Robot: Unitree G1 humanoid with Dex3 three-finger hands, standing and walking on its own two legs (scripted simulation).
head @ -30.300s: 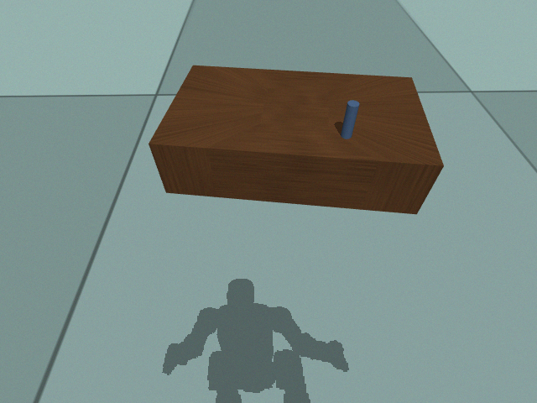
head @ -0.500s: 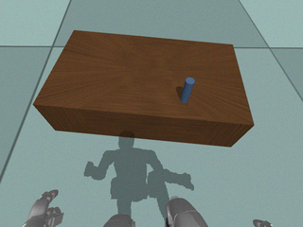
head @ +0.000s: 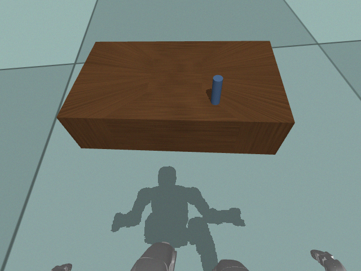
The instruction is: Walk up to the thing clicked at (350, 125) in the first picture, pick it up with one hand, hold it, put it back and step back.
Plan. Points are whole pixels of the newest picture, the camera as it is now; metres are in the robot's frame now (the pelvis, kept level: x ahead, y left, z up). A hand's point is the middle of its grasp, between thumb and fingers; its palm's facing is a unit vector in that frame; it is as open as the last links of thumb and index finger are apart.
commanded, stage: step back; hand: right
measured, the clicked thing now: (216, 90) +0.96 -0.15 -0.35
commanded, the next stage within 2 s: stand in 1.40 s
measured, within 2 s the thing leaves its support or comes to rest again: neither
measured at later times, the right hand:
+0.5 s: hand out of the picture -0.04 -0.28 -0.14, palm faces -0.03 +0.91 -0.42, open 7.4 cm
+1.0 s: hand out of the picture -0.12 -0.26 -0.15, palm faces -0.04 +0.94 -0.34, open 7.4 cm
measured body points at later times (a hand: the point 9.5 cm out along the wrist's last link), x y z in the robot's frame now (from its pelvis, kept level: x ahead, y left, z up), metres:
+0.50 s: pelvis -0.17 -0.01 -0.01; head -0.13 +0.00 +0.44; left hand -0.10 +0.31 -0.13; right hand -0.04 -0.33 -0.11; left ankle -0.08 +0.12 -0.73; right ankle -0.20 -0.14 -0.73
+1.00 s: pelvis -0.19 -0.01 +0.00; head -0.18 +0.00 +0.45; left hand -0.12 +0.31 -0.12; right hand -0.12 -0.31 -0.12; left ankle -0.16 +0.11 -0.72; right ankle -0.18 -0.14 -0.73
